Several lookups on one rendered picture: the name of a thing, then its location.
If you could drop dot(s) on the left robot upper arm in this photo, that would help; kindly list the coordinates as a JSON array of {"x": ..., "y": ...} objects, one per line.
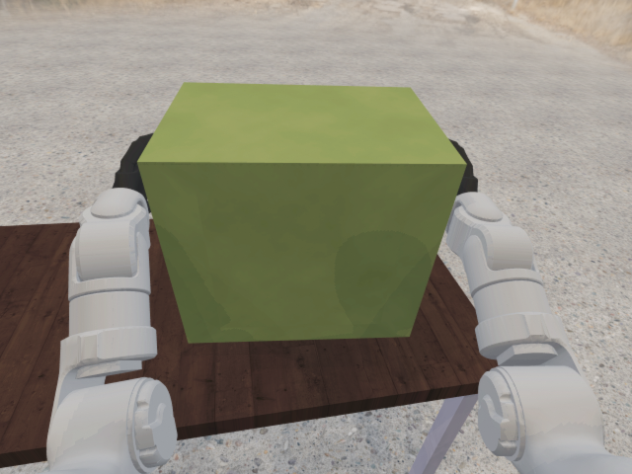
[{"x": 124, "y": 427}]

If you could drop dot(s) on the carton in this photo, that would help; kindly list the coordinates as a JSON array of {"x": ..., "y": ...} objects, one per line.
[{"x": 299, "y": 212}]

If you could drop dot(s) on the left robot hand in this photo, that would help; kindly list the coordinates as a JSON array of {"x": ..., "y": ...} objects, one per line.
[{"x": 128, "y": 175}]

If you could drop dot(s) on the robot right forearm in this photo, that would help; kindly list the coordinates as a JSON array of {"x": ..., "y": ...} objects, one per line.
[{"x": 515, "y": 323}]

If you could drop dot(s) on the robot left forearm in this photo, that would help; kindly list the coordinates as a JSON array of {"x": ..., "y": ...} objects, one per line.
[{"x": 108, "y": 290}]

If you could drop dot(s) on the right robot hand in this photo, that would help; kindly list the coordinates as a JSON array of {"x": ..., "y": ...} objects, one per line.
[{"x": 469, "y": 183}]

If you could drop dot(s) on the table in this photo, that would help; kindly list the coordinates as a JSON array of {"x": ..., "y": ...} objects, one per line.
[{"x": 219, "y": 388}]

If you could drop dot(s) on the right robot upper arm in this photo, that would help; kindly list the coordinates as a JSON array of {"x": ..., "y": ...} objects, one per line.
[{"x": 544, "y": 420}]

